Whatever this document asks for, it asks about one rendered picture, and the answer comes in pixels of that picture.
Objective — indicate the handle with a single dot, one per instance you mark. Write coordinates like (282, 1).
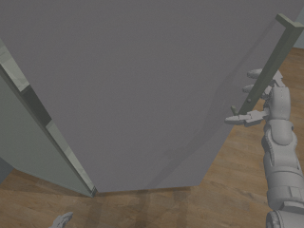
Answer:
(283, 47)

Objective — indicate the robot right upper arm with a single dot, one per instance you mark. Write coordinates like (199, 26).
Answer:
(283, 219)

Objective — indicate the robot right hand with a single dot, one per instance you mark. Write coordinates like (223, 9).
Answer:
(277, 97)

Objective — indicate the robot right forearm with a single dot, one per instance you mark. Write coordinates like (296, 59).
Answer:
(283, 172)

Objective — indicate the robot left hand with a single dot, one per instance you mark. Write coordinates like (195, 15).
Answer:
(61, 221)

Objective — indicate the fridge door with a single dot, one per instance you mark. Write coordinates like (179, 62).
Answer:
(140, 89)

